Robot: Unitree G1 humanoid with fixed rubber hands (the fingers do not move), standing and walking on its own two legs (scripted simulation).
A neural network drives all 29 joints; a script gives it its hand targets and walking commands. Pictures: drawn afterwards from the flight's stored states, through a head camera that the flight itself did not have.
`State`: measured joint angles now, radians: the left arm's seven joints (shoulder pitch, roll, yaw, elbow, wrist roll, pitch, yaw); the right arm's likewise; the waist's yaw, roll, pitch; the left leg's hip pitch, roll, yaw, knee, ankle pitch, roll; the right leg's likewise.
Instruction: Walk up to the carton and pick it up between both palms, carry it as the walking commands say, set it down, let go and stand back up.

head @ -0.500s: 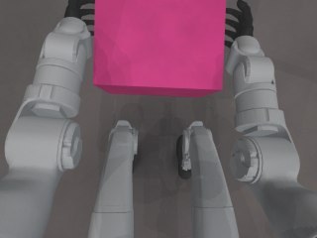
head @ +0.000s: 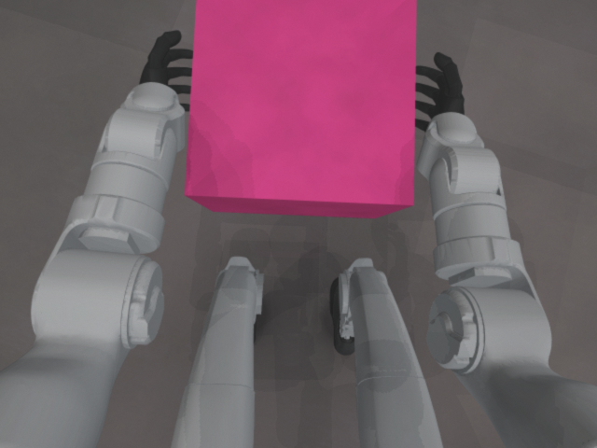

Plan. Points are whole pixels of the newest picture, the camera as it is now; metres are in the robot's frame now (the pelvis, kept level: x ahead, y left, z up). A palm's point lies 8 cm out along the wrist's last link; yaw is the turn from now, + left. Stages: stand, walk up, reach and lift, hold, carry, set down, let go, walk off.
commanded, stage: reach and lift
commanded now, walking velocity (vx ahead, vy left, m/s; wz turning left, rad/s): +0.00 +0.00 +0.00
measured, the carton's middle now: (300, 116) +0.51 -0.01 -0.11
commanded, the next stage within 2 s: none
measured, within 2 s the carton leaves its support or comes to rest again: neither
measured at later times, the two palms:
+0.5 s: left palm (109, 56) +0.47 +0.16 +0.09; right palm (507, 91) +0.45 -0.18 +0.08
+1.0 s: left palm (86, 29) +0.46 +0.15 +0.14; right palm (568, 83) +0.43 -0.19 +0.13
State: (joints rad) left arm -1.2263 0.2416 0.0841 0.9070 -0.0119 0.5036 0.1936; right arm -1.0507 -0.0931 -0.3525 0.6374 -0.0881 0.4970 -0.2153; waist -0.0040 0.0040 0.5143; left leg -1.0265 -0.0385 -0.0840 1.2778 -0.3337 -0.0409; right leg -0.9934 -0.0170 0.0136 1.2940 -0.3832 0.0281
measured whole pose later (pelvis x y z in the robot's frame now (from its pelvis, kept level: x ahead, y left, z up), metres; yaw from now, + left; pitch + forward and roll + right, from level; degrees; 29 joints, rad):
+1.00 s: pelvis +0.12 -0.01 +0.12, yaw +0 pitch +4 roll +0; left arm -0.50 0.02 0.21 0.62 0.19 0.61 -0.05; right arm -0.34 0.09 -0.30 0.39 -0.19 0.62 -0.12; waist -0.01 0.00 -0.04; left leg -0.44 -0.02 -0.09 0.62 -0.25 -0.03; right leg -0.41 -0.02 0.02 0.65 -0.29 0.03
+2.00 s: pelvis +0.12 -0.01 +0.13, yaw +0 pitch -4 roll +1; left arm -0.44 0.02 0.23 0.53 0.24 0.74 -0.05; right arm -0.33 0.12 -0.24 0.35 -0.22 0.75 -0.16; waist -0.01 0.00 -0.04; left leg -0.23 -0.01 -0.09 0.48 -0.19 -0.03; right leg -0.22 -0.02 0.02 0.53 -0.25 0.02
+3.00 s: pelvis +0.11 -0.01 +0.13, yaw +0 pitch -5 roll +0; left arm -0.39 0.01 0.23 0.49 0.24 0.75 -0.06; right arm -0.34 0.12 -0.25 0.35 -0.25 0.76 -0.12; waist -0.01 0.00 -0.04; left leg -0.22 -0.01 -0.09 0.48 -0.17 -0.03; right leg -0.21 -0.02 0.02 0.53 -0.23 0.02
